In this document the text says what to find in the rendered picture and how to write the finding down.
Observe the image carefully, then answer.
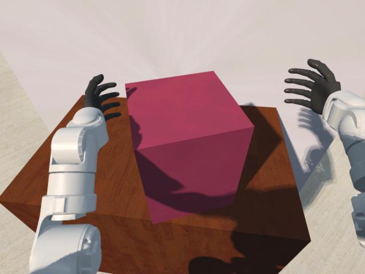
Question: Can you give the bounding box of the right robot upper arm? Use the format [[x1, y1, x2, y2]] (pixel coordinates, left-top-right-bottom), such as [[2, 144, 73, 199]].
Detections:
[[351, 192, 365, 248]]

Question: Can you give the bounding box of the right robot forearm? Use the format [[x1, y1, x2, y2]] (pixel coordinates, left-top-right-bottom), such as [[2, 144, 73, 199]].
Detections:
[[322, 90, 365, 192]]

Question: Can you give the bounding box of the robot right hand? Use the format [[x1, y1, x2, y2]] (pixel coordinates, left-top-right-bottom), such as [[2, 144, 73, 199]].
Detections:
[[284, 59, 341, 115]]

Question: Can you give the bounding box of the pedestal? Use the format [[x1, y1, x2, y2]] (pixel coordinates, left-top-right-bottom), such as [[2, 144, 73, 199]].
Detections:
[[0, 95, 311, 274]]

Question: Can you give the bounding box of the carton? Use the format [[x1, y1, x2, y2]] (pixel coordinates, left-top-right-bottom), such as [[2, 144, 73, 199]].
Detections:
[[125, 71, 254, 224]]

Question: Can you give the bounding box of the left robot upper arm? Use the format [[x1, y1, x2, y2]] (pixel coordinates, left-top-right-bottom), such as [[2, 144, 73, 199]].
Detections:
[[29, 224, 102, 274]]

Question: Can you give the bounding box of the left robot forearm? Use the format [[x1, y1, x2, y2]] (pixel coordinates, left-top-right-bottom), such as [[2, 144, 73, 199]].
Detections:
[[29, 107, 109, 269]]

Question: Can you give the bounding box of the robot left hand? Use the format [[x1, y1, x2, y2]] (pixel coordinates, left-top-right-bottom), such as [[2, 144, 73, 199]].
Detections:
[[83, 74, 121, 121]]

